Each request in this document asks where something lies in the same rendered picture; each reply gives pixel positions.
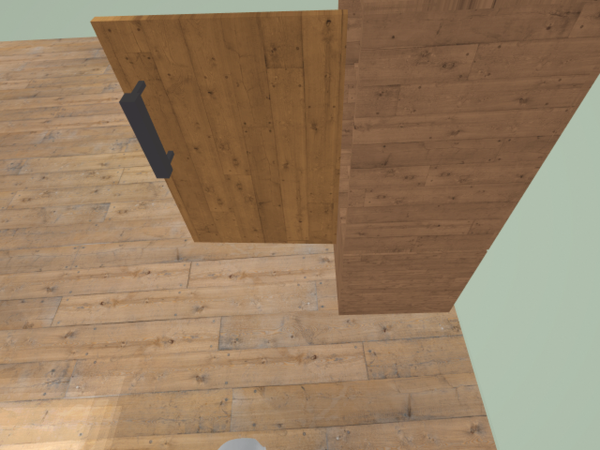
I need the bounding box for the handle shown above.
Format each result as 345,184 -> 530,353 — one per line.
119,81 -> 174,178

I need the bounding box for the cupboard door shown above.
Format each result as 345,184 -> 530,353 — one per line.
90,9 -> 348,244

